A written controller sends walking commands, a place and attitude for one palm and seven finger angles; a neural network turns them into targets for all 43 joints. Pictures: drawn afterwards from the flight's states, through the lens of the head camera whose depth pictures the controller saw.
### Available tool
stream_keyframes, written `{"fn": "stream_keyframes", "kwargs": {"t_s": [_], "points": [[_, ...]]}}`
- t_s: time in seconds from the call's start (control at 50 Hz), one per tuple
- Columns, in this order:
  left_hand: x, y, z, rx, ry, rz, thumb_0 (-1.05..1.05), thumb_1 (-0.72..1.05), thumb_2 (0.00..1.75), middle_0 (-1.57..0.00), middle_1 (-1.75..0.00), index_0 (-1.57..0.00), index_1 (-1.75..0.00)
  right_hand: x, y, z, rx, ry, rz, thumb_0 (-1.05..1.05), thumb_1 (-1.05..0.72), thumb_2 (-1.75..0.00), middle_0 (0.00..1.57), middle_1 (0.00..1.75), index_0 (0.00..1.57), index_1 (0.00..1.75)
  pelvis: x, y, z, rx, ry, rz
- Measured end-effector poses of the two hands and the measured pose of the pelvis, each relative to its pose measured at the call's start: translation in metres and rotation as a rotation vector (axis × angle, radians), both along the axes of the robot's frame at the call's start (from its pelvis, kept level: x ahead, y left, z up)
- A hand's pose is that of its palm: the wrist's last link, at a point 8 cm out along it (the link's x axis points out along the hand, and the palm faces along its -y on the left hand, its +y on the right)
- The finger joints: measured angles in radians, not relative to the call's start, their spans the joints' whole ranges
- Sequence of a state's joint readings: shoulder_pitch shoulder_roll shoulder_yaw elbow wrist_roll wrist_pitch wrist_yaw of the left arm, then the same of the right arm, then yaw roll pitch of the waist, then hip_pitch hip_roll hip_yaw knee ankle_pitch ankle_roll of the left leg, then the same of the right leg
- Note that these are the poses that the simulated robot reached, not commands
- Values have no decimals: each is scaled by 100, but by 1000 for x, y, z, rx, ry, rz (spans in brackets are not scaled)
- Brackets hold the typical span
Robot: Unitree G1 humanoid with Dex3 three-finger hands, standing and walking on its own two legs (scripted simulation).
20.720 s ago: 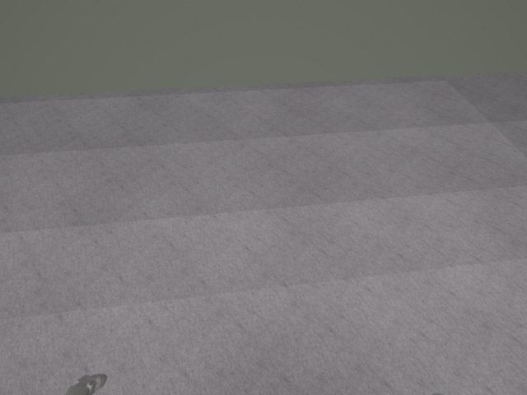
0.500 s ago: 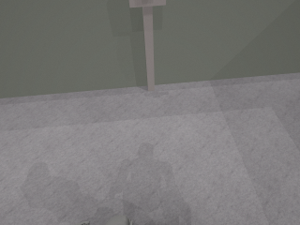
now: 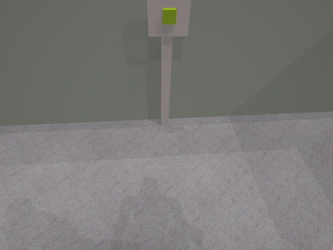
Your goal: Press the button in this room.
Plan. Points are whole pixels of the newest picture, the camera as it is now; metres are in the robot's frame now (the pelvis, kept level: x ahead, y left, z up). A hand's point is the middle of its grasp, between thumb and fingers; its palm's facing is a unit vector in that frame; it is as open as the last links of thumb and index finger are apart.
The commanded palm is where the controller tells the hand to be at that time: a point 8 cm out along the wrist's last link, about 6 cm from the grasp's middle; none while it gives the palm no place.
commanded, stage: stand and wait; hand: left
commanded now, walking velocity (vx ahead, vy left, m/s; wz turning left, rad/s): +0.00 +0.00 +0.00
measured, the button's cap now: (169, 15) +1.15 +0.08 +0.10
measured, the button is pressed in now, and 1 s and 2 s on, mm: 0 0 0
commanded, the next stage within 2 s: look at it before walking up in 1.06 s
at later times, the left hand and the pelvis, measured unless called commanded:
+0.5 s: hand out of the picture +0.05 +0.11 -0.18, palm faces +0.10 -0.98 -0.14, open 7.3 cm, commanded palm none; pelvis +0.08 -0.03 +0.00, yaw +2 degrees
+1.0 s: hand out of the picture +0.10 +0.19 -0.17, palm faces +0.04 -0.97 -0.22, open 7.3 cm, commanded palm none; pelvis +0.11 +0.00 +0.00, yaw +1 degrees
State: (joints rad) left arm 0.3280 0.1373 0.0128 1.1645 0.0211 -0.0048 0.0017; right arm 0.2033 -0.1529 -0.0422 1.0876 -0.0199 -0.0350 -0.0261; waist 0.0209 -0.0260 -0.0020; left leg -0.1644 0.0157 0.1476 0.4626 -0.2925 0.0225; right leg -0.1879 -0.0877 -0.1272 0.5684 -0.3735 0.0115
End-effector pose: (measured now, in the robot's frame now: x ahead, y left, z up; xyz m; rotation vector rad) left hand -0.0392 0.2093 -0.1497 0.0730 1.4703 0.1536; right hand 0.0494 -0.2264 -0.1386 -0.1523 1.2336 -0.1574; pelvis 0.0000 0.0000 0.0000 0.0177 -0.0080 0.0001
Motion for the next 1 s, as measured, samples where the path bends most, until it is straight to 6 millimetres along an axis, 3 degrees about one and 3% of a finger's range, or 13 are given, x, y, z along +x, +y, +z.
{"fn": "stream_keyframes", "kwargs": {"t_s": [0.14, 0.2, 0.3, 0.42, 0.6, 0.76, 1.0], "points": [[51, 2, 11, 95, -48, -21, 0, 91, 90, -20, -30, -20, -30, -45, -16, -24, 51, 202, -40, -1, -93, -90, 20, 30, 20, 30, 29, -22, -7, 22, -3, 16], [71, -6, 16, 120, -102, 4, 0, 91, 90, -20, -30, -20, -30, -51, -21, -27, 71, 293, -28, -1, -92, -90, 20, 30, 20, 30, 43, -31, -6, 11, -8, 46], [84, -28, 21, 102, -96, 14, 0, 91, 90, -20, -30, -20, -30, -21, -26, -19, 76, 288, -4, 0, -91, -90, 20, 30, 20, 30, 57, -40, 3, 25, -8, 45], [80, -44, 15, 44, -24, 21, 0, 92, 89, -20, -30, -20, -30, 30, -27, -18, 53, 196, 18, 1, -93, -90, 20, 30, 20, 30, 69, -37, 4, 7, -13, 39], [91, -39, -6, -21, 6, 50, 0, 91, 89, -20, -30, -20, -30, 75, -21, -5, -21, 123, 28, 1, -94, -90, 20, 30, 20, 30, 93, -22, -1, -14, -18, 31], [115, -13, 0, 9, -16, 9, 0, 91, 89, -20, -30, -20, -30, 78, -8, -1, -26, 122, 0, 0, -94, -90, 20, 30, 20, 30, 103, -8, 3, -15, -11, 17], [136, 24, 10, 84, -49, -24, 0, 91, 90, -20, -30, -20, -30, 47, 15, -6, 23, 205, -24, 0, -93, -90, 20, 30, 20, 30, 107, 4, 5, -8, -10, 14]]}}
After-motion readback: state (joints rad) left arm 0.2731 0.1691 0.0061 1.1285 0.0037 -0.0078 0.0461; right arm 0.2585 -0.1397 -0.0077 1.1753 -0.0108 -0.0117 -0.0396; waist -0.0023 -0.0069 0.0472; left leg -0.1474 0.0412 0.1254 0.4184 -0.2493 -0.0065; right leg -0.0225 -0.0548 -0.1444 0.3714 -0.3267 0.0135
